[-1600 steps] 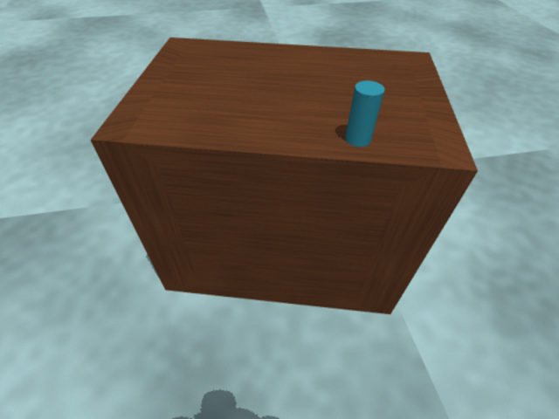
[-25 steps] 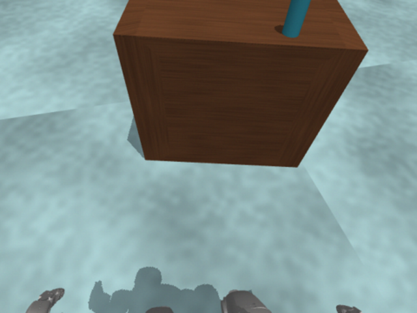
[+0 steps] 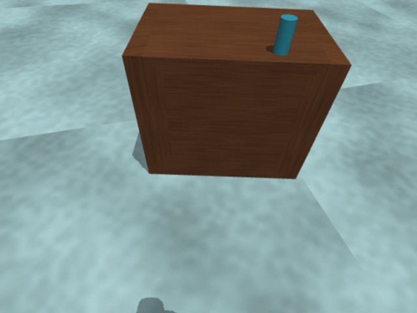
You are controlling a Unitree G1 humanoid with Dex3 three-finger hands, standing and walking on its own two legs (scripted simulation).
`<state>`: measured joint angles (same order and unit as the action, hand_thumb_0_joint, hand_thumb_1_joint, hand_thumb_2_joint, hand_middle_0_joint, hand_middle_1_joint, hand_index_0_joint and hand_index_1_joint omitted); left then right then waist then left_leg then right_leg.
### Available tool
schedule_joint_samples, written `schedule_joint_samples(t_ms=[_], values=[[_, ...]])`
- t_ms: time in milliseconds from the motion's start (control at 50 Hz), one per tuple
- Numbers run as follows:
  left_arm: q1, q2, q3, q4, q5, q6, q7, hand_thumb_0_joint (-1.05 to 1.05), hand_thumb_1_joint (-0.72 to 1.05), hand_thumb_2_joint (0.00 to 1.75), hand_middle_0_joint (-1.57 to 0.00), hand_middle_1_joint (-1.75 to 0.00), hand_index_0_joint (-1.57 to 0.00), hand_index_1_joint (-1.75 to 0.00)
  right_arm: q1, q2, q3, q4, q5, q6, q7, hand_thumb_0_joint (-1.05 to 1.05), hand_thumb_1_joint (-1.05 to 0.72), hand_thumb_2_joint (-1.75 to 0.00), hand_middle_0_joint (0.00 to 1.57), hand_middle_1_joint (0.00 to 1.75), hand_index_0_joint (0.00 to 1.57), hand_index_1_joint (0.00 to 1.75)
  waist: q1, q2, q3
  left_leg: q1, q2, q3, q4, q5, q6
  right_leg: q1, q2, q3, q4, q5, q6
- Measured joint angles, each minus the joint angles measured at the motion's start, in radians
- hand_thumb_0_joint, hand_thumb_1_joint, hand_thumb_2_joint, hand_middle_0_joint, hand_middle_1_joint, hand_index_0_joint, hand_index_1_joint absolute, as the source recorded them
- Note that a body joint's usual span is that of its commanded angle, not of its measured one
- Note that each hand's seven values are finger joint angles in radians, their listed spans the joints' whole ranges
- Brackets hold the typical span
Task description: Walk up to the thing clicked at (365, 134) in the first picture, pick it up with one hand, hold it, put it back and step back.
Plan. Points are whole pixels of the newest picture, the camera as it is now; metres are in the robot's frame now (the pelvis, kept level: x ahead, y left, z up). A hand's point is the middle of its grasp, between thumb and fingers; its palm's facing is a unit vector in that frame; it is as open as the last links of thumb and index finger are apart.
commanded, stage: step back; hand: right
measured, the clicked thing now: (284, 35) +1.09 -0.28 +0.05
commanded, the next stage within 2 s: stand in 0.54 s
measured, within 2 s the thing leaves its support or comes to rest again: neither
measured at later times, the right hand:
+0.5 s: hand out of the picture +0.14 -0.24 -0.14, palm faces -0.04 +0.93 -0.37, open 7.4 cm
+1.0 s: hand out of the picture +0.14 -0.25 -0.13, palm faces +0.00 +0.94 -0.33, open 7.4 cm
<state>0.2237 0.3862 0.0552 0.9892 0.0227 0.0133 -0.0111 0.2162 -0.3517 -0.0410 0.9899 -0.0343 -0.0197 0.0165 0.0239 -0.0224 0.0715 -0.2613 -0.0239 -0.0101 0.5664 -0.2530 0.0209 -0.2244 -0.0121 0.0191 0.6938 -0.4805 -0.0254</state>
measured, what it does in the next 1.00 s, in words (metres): stands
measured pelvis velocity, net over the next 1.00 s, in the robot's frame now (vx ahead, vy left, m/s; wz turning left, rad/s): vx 0.05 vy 0.00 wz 0.00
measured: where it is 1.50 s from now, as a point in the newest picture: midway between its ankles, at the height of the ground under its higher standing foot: outside the picture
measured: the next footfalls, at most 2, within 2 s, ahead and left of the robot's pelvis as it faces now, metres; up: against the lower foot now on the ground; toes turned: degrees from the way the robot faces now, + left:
none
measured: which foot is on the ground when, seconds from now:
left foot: down 0.00-1.00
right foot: down 0.00-1.00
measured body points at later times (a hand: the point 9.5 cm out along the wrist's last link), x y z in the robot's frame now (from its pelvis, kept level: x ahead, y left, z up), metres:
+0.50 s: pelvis +0.04 +0.01 +0.00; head +0.06 +0.02 +0.45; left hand +0.12 +0.33 -0.13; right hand +0.14 -0.29 -0.12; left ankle +0.07 +0.12 -0.73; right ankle +0.02 -0.12 -0.73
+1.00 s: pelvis +0.05 +0.00 +0.02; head +0.05 +0.00 +0.47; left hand +0.15 +0.30 -0.11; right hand +0.14 -0.30 -0.11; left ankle +0.07 +0.12 -0.73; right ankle +0.02 -0.12 -0.73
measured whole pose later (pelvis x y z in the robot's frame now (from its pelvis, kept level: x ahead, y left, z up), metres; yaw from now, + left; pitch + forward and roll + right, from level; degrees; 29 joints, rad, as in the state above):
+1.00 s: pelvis +0.05 +0.00 +0.02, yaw +0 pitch -3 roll +0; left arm 0.07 0.35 0.01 1.13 0.01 -0.02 0.00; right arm 0.06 -0.35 0.00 1.13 -0.01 -0.02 0.01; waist -0.01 0.00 0.06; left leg -0.12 0.02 0.03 0.33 -0.16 -0.01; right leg -0.04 -0.01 -0.01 0.31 -0.21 0.01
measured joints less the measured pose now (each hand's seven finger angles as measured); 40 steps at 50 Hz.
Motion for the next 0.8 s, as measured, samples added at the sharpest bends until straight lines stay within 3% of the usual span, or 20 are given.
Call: schedule_joint_samples(t_ms=[60,100,120,160,220,280,320,360,440,500,580,800], values=[[-0.012,0.01,0.003,0.008,-0.004,-0.01,0.0,0.01,0.91,0.9,-0.2,-0.3,-0.2,-0.3,-0.015,0.016,0.01,-0.008,-0.001,-0.003,0.002,0.01,-0.91,-0.89,0.21,0.3,0.2,0.3,-0.009,-0.001,-0.007,0.003,0.017,0.005,-0.004,-0.001,-0.01,0.004,0.005,-0.018,-0.056,0.022,-0.008],[-0.024,0.004,0.005,0.018,0.001,-0.022,0.001,0.01,0.91,0.9,-0.2,-0.3,-0.2,-0.3,-0.027,0.015,0.013,-0.005,0.005,0.006,0.002,0.0,-0.91,-0.89,0.21,0.3,0.21,0.3,-0.016,0.018,-0.008,0.001,0.034,-0.008,0.011,-0.01,-0.023,0.033,0.018,-0.035,-0.131,0.159,0.003],[-0.027,-0.001,0.005,0.019,0.006,-0.028,0.001,0.01,0.91,0.9,-0.2,-0.3,-0.2,-0.3,-0.029,0.013,0.013,-0.002,0.009,0.012,0.002,0.0,-0.91,-0.89,0.21,0.3,0.21,0.3,-0.016,0.029,-0.016,-0.005,0.038,-0.02,0.025,-0.028,-0.026,0.039,0.025,-0.042,-0.145,0.177,0.004],[-0.025,-0.007,0.005,0.017,0.014,-0.038,-0.002,0.01,0.91,0.9,-0.2,-0.3,-0.2,-0.3,-0.03,0.01,0.01,0.007,0.009,0.02,0.001,0.0,-0.91,-0.89,0.21,0.3,0.21,0.3,-0.011,0.035,-0.032,-0.03,0.023,-0.042,0.089,-0.131,-0.02,0.041,0.026,-0.047,-0.15,0.164,0.0],[-0.03,-0.022,0.004,0.013,0.016,-0.047,0.001,0.01,0.9,0.9,-0.2,-0.3,-0.2,-0.3,-0.03,-0.009,0.004,0.013,0.01,0.014,-0.001,0.0,-0.91,-0.89,0.21,0.3,0.2,0.3,0.0,0.041,-0.027,-0.062,0.01,-0.039,0.166,-0.178,-0.02,0.059,0.012,-0.05,-0.171,0.163,0.006],[-0.037,-0.027,-0.003,0.013,0.013,-0.048,0.002,0.01,0.9,0.9,-0.2,-0.3,-0.21,-0.3,-0.034,-0.026,-0.001,0.018,0.01,-0.001,-0.002,0.0,-0.91,-0.89,0.21,0.3,0.2,0.3,0.001,0.041,-0.012,-0.043,0.026,-0.007,0.067,-0.129,-0.019,0.073,-0.006,-0.057,-0.174,0.154,0.026],[-0.045,-0.022,-0.007,0.013,0.005,-0.038,0.001,0.01,0.9,0.9,-0.2,-0.3,-0.21,-0.3,-0.039,-0.028,-0.007,0.022,0.007,-0.011,-0.006,0.0,-0.91,-0.89,0.21,0.3,0.2,0.3,-0.004,0.028,0.004,-0.011,0.02,0.009,-0.021,0.042,-0.014,0.07,-0.026,-0.058,-0.133,0.123,0.04],[-0.055,-0.015,-0.009,0.017,-0.007,-0.023,0.005,0.01,0.9,0.9,-0.2,-0.3,-0.2,-0.3,-0.051,-0.019,-0.009,0.026,0.005,-0.014,-0.01,0.0,-0.91,-0.89,0.21,0.3,0.2,0.3,0.0,0.008,0.014,-0.004,0.007,0.025,-0.012,0.029,-0.003,0.048,-0.039,-0.039,-0.074,0.114,0.034],[-0.071,-0.002,-0.012,0.03,-0.01,-0.005,0.01,0.01,0.9,0.9,-0.2,-0.3,-0.2,-0.3,-0.07,0.0,0.003,0.024,0.001,-0.011,-0.01,0.0,-0.91,-0.89,0.21,0.3,0.2,0.3,-0.001,0.001,0.011,-0.003,0.021,0.031,0.001,-0.01,0.003,0.021,-0.013,-0.022,-0.047,0.015,0.003],[-0.083,0.001,-0.011,0.042,-0.009,-0.019,0.013,0.01,0.91,0.9,-0.2,-0.3,-0.2,-0.3,-0.094,0.007,0.011,0.026,0.008,-0.005,-0.012,0.0,-0.91,-0.89,0.21,0.3,0.2,0.3,-0.005,0.002,0.019,0.0,0.032,0.033,0.013,-0.022,-0.006,0.045,-0.009,-0.029,-0.143,0.165,0.018],[-0.086,-0.007,-0.022,0.073,-0.007,-0.03,0.008,0.01,0.91,0.9,-0.2,-0.3,-0.2,-0.3,-0.118,0.016,0.02,0.048,0.024,0.005,-0.013,0.0,-0.91,-0.89,0.21,0.3,0.2,0.3,-0.013,0.014,0.002,0.03,0.04,0.03,-0.023,-0.017,-0.015,0.078,-0.002,-0.032,-0.188,0.164,0.039],[-0.145,-0.044,-0.05,0.121,-0.018,-0.033,0.009,0.01,0.91,0.9,-0.2,-0.3,-0.2,-0.3,-0.169,0.011,0.038,0.105,0.031,-0.002,-0.01,0.0,-0.91,-0.89,0.21,0.3,0.2,0.3,-0.024,0.029,-0.002,0.123,0.037,0.037,-0.181,0.057,-0.02,0.164,-0.003,-0.027,-0.337,0.235,0.04]])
